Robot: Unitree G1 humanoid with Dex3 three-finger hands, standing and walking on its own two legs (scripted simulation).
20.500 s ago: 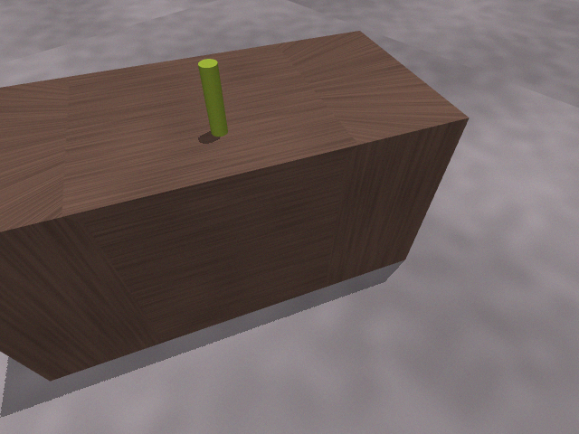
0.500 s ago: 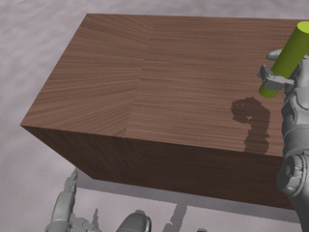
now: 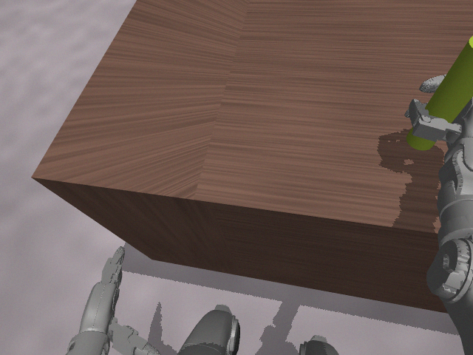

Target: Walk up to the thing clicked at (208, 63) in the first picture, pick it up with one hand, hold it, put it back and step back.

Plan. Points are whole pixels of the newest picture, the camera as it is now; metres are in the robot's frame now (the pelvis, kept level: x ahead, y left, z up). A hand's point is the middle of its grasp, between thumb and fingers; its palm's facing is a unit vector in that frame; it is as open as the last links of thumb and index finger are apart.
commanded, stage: lower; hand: right
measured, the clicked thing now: (448, 101) +0.51 -0.22 +0.10
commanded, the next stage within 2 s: loosen in 0.40 s
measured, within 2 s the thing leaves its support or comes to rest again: rests again in 0.26 s
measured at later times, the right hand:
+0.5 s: hand (423, 120) +0.52 -0.21 +0.06, palm faces +0.20 +0.98 +0.00, open 5.7 cm
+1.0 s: hand (423, 119) +0.52 -0.21 +0.05, palm faces +0.20 +0.98 +0.00, open 9.5 cm
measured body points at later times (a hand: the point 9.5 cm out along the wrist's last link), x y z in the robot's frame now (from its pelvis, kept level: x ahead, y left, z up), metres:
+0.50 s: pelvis +0.00 +0.00 -0.01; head +0.12 -0.03 +0.42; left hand +0.15 +0.27 -0.03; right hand +0.50 -0.26 +0.06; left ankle +0.06 +0.14 -0.68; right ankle -0.02 -0.13 -0.68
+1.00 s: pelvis -0.01 +0.00 -0.02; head +0.12 -0.03 +0.41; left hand +0.14 +0.27 -0.03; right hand +0.50 -0.26 +0.06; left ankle +0.06 +0.14 -0.68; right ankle -0.02 -0.13 -0.68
